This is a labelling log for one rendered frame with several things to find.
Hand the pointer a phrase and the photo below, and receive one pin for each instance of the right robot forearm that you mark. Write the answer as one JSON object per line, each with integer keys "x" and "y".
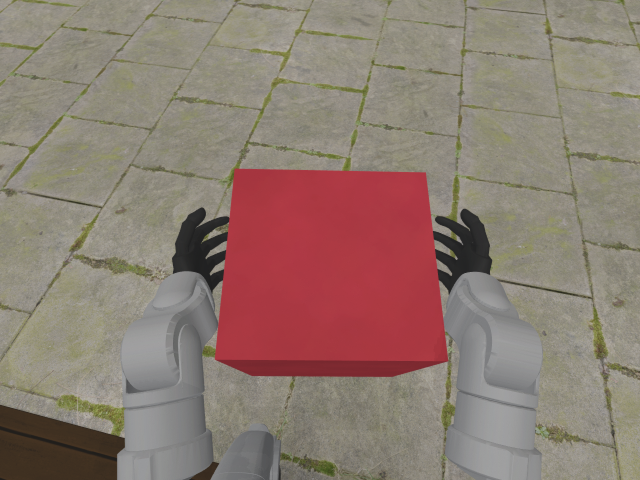
{"x": 501, "y": 356}

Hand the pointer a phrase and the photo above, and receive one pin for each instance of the left robot hand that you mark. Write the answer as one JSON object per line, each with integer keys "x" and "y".
{"x": 191, "y": 254}

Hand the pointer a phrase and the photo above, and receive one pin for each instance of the right robot hand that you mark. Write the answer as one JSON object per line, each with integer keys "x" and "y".
{"x": 473, "y": 255}

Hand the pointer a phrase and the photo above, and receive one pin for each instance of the left robot shin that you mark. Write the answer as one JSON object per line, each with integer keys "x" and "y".
{"x": 258, "y": 427}

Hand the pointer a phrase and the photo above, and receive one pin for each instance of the carton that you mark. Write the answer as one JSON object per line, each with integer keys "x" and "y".
{"x": 330, "y": 274}

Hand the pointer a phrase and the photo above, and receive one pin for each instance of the left robot forearm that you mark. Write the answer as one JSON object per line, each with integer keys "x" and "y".
{"x": 162, "y": 383}

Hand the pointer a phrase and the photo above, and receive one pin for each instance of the left robot thigh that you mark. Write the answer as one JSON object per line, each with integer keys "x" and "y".
{"x": 253, "y": 455}

